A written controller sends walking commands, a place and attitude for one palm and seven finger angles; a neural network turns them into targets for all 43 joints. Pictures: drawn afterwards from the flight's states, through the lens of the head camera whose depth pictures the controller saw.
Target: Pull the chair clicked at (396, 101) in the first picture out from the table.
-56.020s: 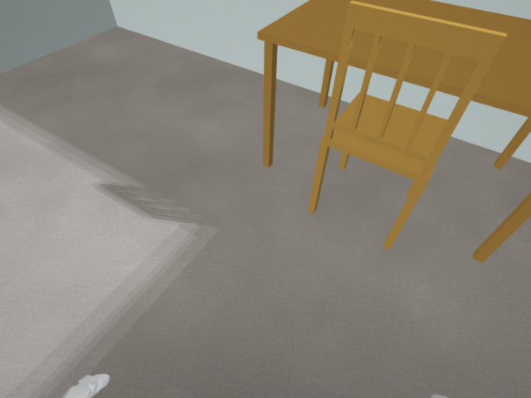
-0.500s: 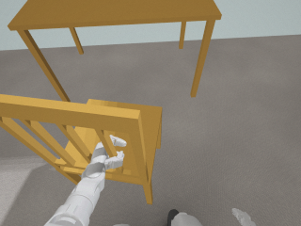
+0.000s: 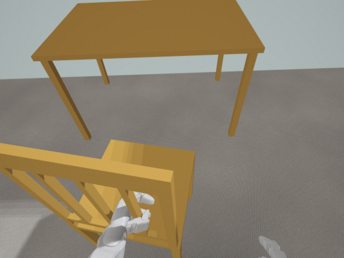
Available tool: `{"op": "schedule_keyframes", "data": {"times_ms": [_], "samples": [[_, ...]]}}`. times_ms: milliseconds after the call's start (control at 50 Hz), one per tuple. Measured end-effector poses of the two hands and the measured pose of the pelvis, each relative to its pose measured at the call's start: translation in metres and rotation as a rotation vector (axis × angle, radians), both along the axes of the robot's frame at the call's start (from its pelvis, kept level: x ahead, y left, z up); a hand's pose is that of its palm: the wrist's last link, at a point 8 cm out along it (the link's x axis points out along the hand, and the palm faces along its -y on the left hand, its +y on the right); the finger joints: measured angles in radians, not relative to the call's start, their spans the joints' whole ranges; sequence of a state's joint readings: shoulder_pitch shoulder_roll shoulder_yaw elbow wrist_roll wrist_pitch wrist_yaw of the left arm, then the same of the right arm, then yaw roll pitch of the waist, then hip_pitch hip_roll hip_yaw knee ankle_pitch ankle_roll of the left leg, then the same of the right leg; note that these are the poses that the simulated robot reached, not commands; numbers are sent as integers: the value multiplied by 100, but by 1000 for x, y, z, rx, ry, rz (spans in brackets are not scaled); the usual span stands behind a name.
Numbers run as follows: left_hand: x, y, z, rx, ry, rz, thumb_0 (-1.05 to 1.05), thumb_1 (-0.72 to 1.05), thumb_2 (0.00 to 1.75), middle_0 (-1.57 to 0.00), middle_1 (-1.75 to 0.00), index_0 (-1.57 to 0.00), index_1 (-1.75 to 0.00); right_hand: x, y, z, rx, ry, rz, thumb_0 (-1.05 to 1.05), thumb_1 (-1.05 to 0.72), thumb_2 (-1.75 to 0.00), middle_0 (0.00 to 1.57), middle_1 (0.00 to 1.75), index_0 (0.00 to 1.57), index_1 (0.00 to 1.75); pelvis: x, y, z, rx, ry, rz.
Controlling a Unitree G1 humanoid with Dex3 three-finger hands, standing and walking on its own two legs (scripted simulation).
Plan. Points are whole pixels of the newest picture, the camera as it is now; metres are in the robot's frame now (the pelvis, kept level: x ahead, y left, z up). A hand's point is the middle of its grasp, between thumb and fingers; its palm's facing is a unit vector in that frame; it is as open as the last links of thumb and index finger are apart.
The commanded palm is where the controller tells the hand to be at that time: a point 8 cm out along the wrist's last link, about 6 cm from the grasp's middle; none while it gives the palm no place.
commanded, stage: stop walking, hand still on the chair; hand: left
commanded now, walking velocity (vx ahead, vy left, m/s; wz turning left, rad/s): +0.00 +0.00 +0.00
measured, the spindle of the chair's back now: (101, 206) +0.25 +0.22 -0.07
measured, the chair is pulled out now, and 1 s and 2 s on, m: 0.65 0.64 0.64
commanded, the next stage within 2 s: open the thumb and straighten the fingers in 0.44 s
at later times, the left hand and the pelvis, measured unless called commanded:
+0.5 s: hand (144, 215) +0.24 +0.10 -0.07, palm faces -0.06 -0.99 -0.14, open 5.3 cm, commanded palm +0.23 +0.15 -0.06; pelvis +0.02 +0.00 +0.00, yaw +1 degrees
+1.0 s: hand (138, 213) +0.25 +0.12 -0.08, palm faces -0.06 -0.99 -0.13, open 13.5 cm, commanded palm +0.23 +0.16 -0.05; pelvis -0.01 +0.00 -0.03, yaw +1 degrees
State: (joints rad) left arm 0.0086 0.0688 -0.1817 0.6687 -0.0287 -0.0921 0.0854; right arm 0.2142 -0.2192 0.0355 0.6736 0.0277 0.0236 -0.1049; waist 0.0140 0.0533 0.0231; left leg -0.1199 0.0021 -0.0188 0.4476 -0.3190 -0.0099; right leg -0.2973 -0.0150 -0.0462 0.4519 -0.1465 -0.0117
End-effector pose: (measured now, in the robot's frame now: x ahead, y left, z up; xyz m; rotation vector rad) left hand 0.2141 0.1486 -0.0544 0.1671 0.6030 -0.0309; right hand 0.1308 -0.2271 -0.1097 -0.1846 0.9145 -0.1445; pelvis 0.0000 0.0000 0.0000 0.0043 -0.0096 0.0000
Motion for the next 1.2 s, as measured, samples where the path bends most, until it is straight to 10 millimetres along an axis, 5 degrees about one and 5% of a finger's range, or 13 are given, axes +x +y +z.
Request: {"op": "schedule_keyframes", "data": {"times_ms": [280,600,720,840,980,1200], "samples": [[11,3,0,-4,3,5,8,70,88,-33,-134,-50,-145,45,6,6,1,-32,27,1,-91,-89,20,30,20,30,20,2,-1,-2,4,13],[11,3,-1,-13,-2,17,8,69,87,-33,-135,-50,-145,25,-3,5,19,4,-14,1,-91,-89,20,30,20,30,17,-3,-2,-2,25,17],[15,9,-3,-38,-24,17,5,48,75,-39,-138,-50,-145,17,-15,5,25,-47,-20,1,-91,-89,20,30,20,30,5,-4,-13,5,84,8],[17,17,-1,-21,-47,15,3,3,49,-44,-138,-49,-141,13,-20,-1,14,-98,-20,1,-91,-89,20,30,20,30,-4,0,-24,8,121,7],[17,23,-7,-21,-14,18,1,-37,29,-37,-111,-39,-112,8,-14,-10,16,-121,-16,1,-91,-89,20,30,20,30,-10,4,-33,8,140,8],[21,26,-11,-10,4,32,-1,-52,21,-14,-40,-14,-40,8,-3,-19,28,-119,5,1,-91,-89,20,30,20,30,-8,5,-41,7,161,12]]}}
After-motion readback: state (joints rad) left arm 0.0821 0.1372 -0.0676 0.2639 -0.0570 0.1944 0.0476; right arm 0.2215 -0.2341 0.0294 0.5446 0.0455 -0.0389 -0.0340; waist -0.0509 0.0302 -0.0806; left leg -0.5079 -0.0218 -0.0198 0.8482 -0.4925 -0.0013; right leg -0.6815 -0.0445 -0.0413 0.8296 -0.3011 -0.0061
